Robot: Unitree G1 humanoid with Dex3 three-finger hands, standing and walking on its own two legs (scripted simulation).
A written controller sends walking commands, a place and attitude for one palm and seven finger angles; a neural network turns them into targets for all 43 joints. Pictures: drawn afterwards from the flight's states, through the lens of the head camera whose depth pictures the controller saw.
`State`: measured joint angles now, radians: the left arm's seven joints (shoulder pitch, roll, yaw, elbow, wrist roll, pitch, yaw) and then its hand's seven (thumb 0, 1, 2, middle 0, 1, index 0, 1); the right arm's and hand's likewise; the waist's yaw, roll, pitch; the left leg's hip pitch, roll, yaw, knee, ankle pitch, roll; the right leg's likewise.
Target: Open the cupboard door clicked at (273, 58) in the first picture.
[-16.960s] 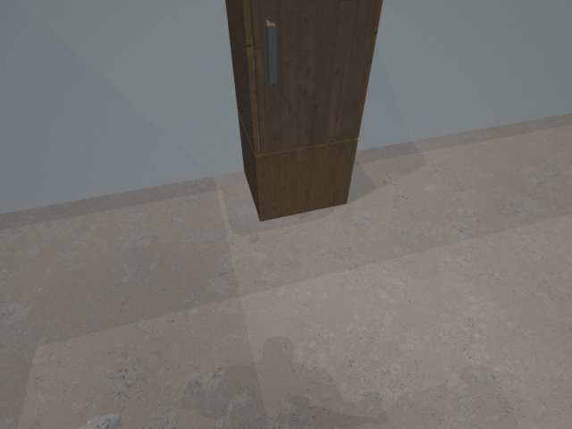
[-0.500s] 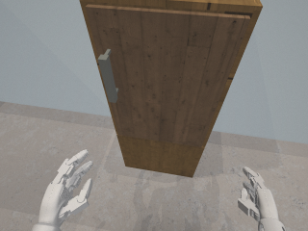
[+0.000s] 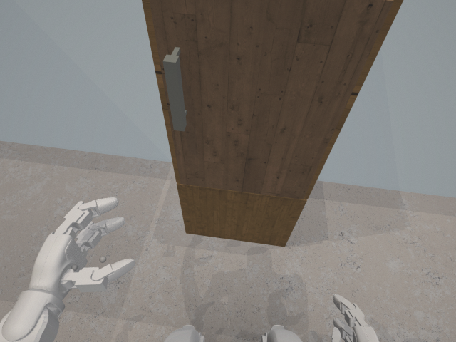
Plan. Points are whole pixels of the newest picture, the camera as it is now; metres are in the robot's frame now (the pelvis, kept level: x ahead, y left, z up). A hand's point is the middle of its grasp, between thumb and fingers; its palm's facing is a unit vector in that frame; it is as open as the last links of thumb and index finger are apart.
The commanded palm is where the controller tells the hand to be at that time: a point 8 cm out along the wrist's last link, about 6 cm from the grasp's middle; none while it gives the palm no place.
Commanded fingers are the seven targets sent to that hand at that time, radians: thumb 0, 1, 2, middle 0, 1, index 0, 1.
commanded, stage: raise the hand with hooked fingers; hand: left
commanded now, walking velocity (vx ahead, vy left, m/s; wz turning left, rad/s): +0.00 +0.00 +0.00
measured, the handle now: (178, 91) +0.60 +0.13 +0.11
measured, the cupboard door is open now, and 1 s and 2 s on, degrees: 0 0 0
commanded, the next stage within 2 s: move the hooked fingers beside the handle in 1.28 s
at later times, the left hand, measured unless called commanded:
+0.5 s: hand (62, 220) +0.28 +0.26 +0.10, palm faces -0.03 -1.00 -0.05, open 13.7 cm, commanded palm +0.25 +0.31 +0.11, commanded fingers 0.00 -0.50 0.30 -0.30 -1.20 -0.30 -1.20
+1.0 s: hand (71, 187) +0.32 +0.25 +0.13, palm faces -0.08 -1.00 -0.02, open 14.0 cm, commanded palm +0.29 +0.30 +0.13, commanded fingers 0.00 -0.50 0.30 -0.30 -1.20 -0.30 -1.20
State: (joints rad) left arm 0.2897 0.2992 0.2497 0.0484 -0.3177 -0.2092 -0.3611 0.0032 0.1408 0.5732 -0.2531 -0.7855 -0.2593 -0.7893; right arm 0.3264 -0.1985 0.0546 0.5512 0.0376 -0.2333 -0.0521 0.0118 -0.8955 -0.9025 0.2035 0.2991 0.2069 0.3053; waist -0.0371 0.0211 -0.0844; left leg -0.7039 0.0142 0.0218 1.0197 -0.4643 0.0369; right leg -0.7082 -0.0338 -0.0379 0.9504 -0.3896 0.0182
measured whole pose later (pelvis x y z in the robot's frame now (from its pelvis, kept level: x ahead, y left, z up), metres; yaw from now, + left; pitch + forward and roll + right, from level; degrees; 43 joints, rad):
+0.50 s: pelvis +0.02 +0.00 +0.02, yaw +2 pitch +6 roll -3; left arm 0.08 0.41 0.35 0.21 -0.34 -0.16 -0.48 -0.01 -0.42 0.33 -0.29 -1.15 -0.30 -1.15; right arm 0.25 -0.26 0.07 0.53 0.05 -0.26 -0.07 0.01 -0.90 -0.90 0.20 0.30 0.20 0.30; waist 0.01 0.02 -0.07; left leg -0.57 0.01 -0.01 0.92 -0.46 0.04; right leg -0.55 -0.03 -0.06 0.82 -0.37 0.03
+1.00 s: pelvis +0.03 -0.02 +0.03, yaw +1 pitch +6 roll -1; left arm -0.08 0.46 0.45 0.42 -0.38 -0.15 -0.62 -0.02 -0.50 0.30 -0.30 -1.20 -0.30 -1.20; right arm 0.30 -0.31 0.04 0.55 0.05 -0.21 -0.08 0.01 -0.90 -0.90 0.20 0.30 0.20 0.30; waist -0.01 0.04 -0.06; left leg -0.51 0.03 0.00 0.82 -0.41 0.00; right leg -0.51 -0.01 -0.05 0.76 -0.35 0.00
